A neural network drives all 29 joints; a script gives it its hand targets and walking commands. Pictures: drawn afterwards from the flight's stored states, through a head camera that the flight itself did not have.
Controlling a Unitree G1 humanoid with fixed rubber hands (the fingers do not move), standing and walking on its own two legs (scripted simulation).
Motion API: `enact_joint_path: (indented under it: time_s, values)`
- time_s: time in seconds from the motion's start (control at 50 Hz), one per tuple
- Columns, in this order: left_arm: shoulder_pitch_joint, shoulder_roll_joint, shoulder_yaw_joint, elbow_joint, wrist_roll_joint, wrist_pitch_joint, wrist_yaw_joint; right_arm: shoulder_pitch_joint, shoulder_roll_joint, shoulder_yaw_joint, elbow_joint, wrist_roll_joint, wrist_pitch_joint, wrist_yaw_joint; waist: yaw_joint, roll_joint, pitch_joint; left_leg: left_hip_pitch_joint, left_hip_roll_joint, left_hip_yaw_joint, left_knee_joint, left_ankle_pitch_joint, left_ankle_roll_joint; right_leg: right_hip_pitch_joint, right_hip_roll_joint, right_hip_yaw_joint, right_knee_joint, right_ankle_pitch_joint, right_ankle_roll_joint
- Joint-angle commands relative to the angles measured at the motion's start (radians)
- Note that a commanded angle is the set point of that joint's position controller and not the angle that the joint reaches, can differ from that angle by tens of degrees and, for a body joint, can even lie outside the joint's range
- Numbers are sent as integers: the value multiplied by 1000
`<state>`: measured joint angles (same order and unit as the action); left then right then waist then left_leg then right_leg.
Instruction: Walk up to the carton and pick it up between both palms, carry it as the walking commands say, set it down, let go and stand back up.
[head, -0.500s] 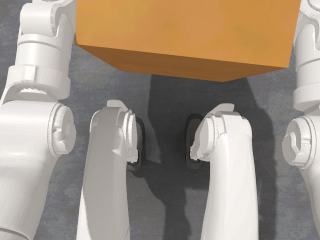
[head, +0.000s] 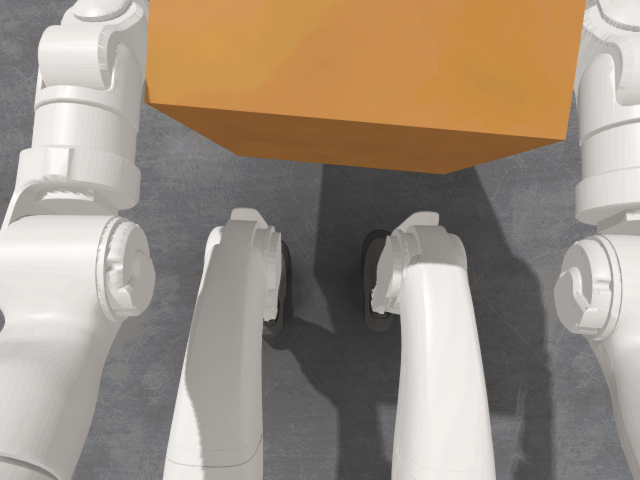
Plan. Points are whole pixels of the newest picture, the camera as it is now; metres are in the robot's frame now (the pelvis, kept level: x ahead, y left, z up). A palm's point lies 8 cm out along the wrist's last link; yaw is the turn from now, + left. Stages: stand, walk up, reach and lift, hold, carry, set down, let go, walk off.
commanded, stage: reach and lift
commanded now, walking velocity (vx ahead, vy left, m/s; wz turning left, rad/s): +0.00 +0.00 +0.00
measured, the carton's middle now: (356, 33) +0.55 -0.01 -0.13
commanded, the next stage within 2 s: none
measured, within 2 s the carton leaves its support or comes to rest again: neither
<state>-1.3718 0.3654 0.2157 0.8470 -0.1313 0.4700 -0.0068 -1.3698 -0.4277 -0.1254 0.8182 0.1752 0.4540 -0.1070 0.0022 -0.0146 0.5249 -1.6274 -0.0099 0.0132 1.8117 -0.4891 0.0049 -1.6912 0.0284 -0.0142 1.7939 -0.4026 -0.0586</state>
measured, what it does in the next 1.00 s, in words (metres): rises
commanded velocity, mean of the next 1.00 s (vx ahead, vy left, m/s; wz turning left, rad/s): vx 0.00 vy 0.00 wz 0.00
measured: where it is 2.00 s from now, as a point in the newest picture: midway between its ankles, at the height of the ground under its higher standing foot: (324, 302)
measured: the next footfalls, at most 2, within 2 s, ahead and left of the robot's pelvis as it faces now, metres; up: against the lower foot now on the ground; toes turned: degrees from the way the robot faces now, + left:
none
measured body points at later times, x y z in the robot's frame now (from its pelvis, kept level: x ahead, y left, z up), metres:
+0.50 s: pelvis -0.01 +0.00 +0.06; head +0.27 -0.01 +0.39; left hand +0.54 +0.19 +0.01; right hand +0.54 -0.21 +0.01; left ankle +0.16 +0.13 -0.46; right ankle +0.18 -0.09 -0.46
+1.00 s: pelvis +0.00 -0.01 +0.12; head +0.25 -0.02 +0.49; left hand +0.52 +0.18 +0.08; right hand +0.51 -0.22 +0.08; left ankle +0.16 +0.13 -0.46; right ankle +0.18 -0.09 -0.46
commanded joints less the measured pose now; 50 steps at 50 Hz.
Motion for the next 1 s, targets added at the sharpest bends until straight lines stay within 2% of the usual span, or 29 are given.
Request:
enact_joint_path:
  time_s: [0.0, 0.16, 0.28, 0.38, 0.46, 0.6, 0.74, 0.86, 0.98]
  values:
    - [-724, -1106, -336, -514, -108, -78, -266, -747, 1352, 331, -458, 146, -23, 313, 109, -53, -2553, 452, -134, 40, -300, 158, 44, 1075, 120, 77, -260, 222, 46]
    - [-703, -1110, -364, -545, -117, -78, -267, -732, 1342, 355, -507, 149, -27, 309, 102, -37, -2569, 547, -138, 23, -358, 168, 42, 1125, 120, 84, -319, 221, 46]
    - [-693, -1118, -353, -503, -107, -71, -269, -754, 1339, 354, -501, 147, -24, 313, 106, -44, -2501, 595, -134, 8, -413, 102, 47, 1119, 116, 94, -382, 117, 48]
    - [-677, -1127, -329, -438, -84, -65, -282, -757, 1358, 338, -453, 142, -16, 325, 119, -50, -2416, 596, -127, 4, -463, 34, 50, 1124, 108, 117, -445, 9, 50]
    - [-670, -1135, -329, -423, -71, -62, -296, -734, 1381, 330, -421, 134, -9, 337, 126, -38, -2396, 613, -123, 5, -501, 19, 49, 1149, 104, 131, -487, -23, 50]
    - [-654, -1149, -357, -502, -78, -57, -305, -684, 1399, 359, -464, 137, -2, 348, 129, -19, -2512, 730, -126, 1, -554, 95, 42, 1247, 107, 137, -540, 52, 50]
    - [-566, -1172, -379, -547, -86, -63, -295, -622, 1396, 414, -542, 137, -15, 345, 134, -37, -2552, 832, -132, -16, -601, 199, 40, 1325, 107, 139, -588, 176, 52]
    - [-486, -1183, -379, -521, -71, -75, -293, -579, 1410, 450, -557, 133, -27, 345, 150, -56, -2473, 877, -130, -29, -654, 208, 41, 1364, 96, 157, -650, 173, 57]
    - [-453, -1188, -378, -513, -58, -83, -298, -554, 1427, 466, -558, 132, -33, 348, 164, -50, -2409, 924, -124, -39, -712, 191, 42, 1406, 82, 179, -720, 130, 59]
